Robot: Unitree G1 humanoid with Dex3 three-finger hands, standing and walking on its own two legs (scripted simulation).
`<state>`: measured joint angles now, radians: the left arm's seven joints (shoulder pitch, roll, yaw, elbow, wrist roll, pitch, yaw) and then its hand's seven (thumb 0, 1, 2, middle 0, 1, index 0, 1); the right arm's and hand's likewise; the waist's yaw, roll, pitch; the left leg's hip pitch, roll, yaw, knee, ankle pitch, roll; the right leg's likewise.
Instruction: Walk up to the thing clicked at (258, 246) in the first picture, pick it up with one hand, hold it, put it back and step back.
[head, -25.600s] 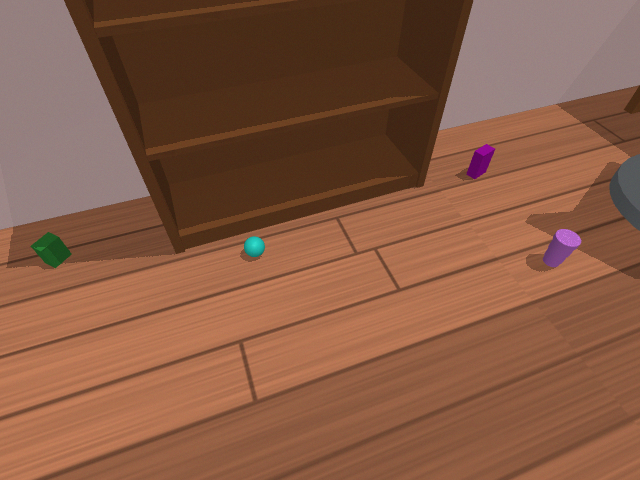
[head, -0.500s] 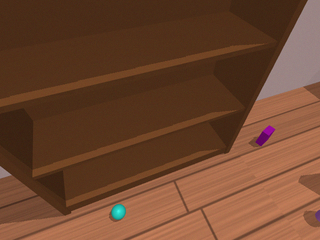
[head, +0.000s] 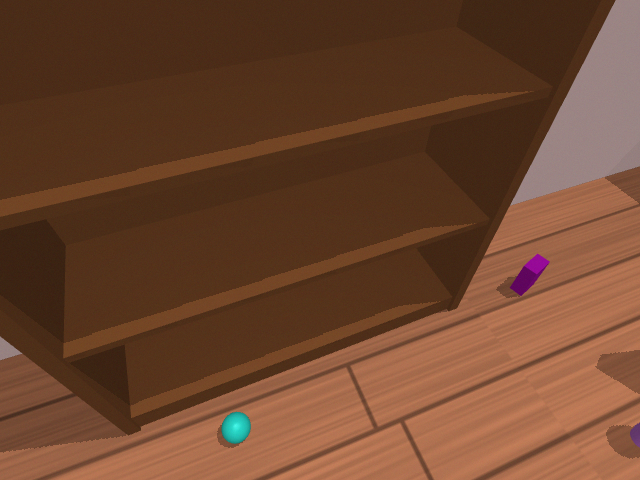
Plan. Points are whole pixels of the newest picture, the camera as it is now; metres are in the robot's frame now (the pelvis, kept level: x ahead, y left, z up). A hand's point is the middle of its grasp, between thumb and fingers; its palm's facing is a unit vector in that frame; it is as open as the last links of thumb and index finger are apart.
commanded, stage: stand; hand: left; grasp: from above
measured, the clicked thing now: (236, 427) +0.40 +0.25 -0.74
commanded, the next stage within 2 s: rise first in 0.26 s
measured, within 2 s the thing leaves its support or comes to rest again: neither
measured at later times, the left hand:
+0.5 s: hand out of the picture +0.11 +0.25 -0.16, palm faces +0.04 -0.95 -0.32, open 7.8 cm
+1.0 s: hand out of the picture +0.11 +0.27 -0.22, palm faces -0.14 -0.88 -0.45, open 13.8 cm
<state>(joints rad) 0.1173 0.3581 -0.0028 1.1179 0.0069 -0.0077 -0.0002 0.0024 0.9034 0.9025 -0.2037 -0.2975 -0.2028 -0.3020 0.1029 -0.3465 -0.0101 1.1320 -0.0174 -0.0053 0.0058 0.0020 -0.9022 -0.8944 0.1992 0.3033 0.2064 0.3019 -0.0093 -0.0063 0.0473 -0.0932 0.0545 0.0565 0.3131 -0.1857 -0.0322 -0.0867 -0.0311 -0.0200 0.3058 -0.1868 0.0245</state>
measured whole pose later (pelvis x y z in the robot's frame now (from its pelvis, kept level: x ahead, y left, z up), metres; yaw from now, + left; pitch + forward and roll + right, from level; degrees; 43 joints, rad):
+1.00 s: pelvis -0.02 +0.01 -0.08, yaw +1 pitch +15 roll -2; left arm 0.17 0.30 0.14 0.64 0.27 0.12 0.02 0.00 -0.47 0.98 -0.10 -1.03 -0.09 -1.04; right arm 0.21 -0.24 -0.05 0.62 0.00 -0.10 -0.01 0.01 -0.88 -0.89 0.20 0.30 0.21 0.30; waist -0.02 -0.01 -0.09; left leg -0.81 0.06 0.00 1.03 -0.48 -0.01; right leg -0.77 -0.05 -0.03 0.99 -0.47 0.04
